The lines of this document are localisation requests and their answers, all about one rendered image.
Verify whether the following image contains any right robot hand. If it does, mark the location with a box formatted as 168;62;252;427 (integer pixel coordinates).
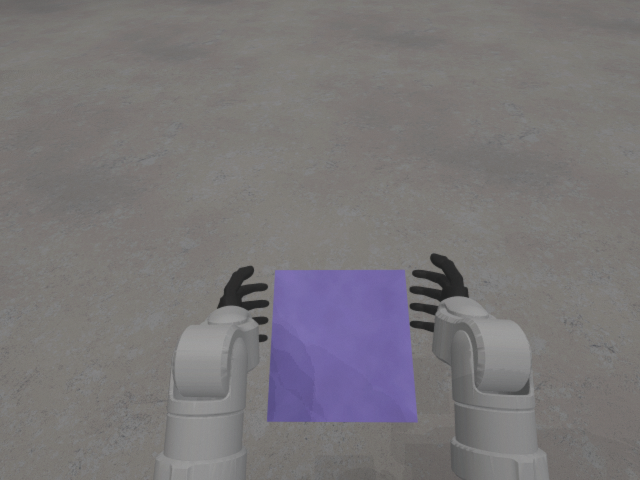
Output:
409;253;469;332

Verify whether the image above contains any left robot forearm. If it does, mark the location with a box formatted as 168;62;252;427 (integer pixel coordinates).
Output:
153;306;260;480

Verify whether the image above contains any right robot forearm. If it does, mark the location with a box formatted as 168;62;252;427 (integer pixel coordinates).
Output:
432;296;549;480

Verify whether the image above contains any carton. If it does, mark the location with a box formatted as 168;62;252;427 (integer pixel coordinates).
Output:
267;270;418;422

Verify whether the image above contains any left robot hand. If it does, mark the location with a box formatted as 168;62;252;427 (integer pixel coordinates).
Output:
217;266;269;342

